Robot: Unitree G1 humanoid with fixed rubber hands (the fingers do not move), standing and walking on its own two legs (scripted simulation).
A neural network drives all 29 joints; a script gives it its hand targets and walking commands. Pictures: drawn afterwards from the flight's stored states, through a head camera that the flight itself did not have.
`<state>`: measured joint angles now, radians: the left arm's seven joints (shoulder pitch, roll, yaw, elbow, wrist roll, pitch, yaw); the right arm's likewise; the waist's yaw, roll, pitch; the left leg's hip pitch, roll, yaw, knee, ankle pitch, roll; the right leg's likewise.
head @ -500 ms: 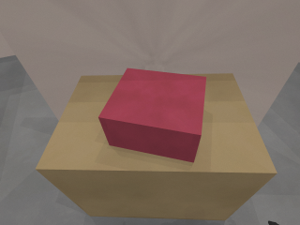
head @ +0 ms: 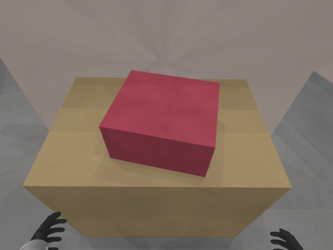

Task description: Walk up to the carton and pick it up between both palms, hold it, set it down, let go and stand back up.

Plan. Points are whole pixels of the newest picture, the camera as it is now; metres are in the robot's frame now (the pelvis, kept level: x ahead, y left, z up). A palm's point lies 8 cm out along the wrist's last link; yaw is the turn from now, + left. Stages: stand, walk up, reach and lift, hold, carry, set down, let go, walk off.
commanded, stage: reach and lift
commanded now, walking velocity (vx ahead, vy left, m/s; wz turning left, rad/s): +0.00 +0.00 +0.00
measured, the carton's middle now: (165, 120) +0.53 +0.04 -0.03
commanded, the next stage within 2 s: none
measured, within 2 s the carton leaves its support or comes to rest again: neither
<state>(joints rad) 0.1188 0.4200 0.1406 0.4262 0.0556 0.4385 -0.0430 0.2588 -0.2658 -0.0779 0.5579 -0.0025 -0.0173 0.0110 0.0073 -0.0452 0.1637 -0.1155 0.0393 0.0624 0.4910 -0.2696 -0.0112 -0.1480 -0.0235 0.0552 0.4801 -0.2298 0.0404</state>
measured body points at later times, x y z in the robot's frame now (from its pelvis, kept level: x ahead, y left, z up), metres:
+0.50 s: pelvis +0.03 +0.01 +0.01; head +0.04 +0.02 +0.46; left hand +0.20 +0.32 -0.03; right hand +0.18 -0.23 -0.04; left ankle +0.00 +0.12 -0.74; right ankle +0.03 -0.15 -0.74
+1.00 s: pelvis +0.02 +0.01 +0.01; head +0.02 +0.03 +0.45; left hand +0.17 +0.33 +0.01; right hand +0.20 -0.18 -0.01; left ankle +0.00 +0.12 -0.74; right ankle +0.03 -0.15 -0.74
